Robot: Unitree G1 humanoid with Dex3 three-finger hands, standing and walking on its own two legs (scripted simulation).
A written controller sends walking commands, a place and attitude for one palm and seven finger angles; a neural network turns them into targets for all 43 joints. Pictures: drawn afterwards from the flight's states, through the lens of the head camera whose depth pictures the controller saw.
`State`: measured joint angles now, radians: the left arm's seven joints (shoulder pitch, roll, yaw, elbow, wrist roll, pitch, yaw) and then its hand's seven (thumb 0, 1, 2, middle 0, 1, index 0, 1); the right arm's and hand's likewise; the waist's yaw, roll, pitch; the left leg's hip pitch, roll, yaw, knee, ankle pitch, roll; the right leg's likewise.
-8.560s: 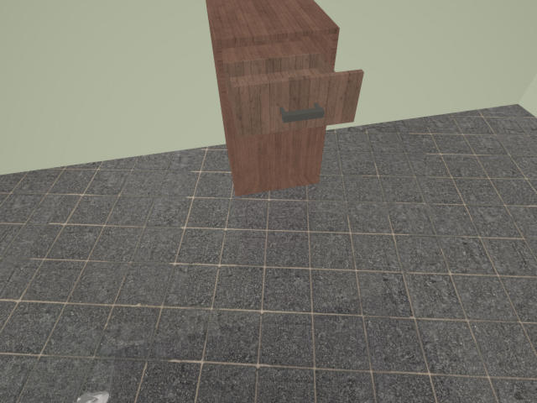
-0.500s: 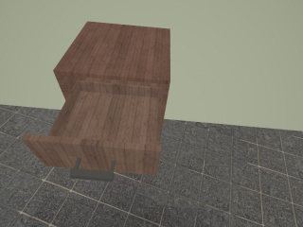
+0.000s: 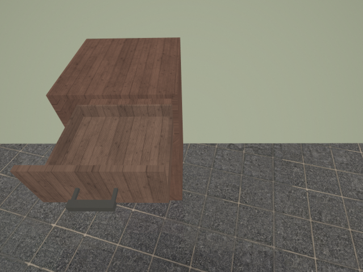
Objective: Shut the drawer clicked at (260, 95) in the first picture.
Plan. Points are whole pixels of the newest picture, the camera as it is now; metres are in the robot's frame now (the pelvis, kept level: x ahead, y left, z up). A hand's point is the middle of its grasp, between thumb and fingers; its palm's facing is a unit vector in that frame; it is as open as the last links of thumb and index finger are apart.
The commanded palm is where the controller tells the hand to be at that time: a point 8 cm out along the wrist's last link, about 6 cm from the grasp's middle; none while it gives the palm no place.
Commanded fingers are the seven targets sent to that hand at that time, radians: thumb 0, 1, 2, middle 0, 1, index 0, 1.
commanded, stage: come to a stop and stand still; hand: left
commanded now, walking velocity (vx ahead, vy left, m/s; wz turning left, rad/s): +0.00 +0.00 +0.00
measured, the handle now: (93, 198) +0.32 +0.27 -0.09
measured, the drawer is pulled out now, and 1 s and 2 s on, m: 0.30 0.30 0.30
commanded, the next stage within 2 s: look again from close up in 0.20 s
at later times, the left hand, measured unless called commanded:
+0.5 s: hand out of the picture -0.03 +0.19 -0.18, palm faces +0.02 -0.99 -0.15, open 7.4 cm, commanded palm none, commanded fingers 0.00 0.90 0.90 -0.20 -0.30 -0.20 -0.30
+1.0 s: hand out of the picture +0.10 +0.27 -0.11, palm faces +0.19 -0.96 -0.22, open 7.2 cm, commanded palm +0.09 +0.30 -0.07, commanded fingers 0.00 0.90 0.90 -0.34 -0.45 -0.34 -0.45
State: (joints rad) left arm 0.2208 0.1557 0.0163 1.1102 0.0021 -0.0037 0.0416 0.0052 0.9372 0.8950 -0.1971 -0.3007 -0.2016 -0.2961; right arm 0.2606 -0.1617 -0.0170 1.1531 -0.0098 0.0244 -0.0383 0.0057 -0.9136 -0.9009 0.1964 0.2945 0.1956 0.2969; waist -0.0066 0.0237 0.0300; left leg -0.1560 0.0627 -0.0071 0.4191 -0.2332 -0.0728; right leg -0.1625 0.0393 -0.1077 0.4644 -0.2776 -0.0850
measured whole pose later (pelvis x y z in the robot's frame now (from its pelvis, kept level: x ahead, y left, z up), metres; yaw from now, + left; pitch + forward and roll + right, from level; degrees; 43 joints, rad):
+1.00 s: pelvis +0.00 +0.08 -0.01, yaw +0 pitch +2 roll +1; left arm 0.54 0.19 0.00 0.33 -0.11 0.03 0.13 0.02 0.95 0.89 -0.21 -0.32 -0.22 -0.32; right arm 0.37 -0.18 0.02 0.90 0.03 -0.20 -0.05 0.03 -0.93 -0.90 0.20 0.30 0.20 0.30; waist -0.01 -0.04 -0.02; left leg -0.25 -0.09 0.08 0.49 -0.28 0.07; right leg -0.31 -0.06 -0.03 0.61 -0.33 -0.01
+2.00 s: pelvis -0.03 +0.04 -0.08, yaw +2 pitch +14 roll -1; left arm 0.63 0.21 0.16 -0.11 -0.31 -0.49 -0.28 0.01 0.90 0.90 -1.14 -1.33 -1.15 -1.32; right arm 0.22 -0.25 -0.06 0.56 0.05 -0.24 -0.06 0.02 -0.91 -0.90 0.20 0.29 0.20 0.30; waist -0.01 0.01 -0.14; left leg -0.83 0.00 0.00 1.09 -0.50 0.02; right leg -0.81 0.01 -0.13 1.05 -0.48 -0.07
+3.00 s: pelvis -0.02 +0.05 -0.08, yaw +2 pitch +14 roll -2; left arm 0.70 0.20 0.04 -0.30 -0.21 -0.37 -0.14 0.01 0.90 0.90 -1.39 -1.60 -1.40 -1.60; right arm 0.24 -0.21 0.01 0.43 0.04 -0.13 -0.03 0.02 -0.90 -0.90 0.20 0.30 0.20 0.30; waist 0.00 0.04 -0.17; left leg -0.81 0.00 0.00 1.10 -0.53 0.04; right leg -0.78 0.00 -0.12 1.04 -0.50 -0.05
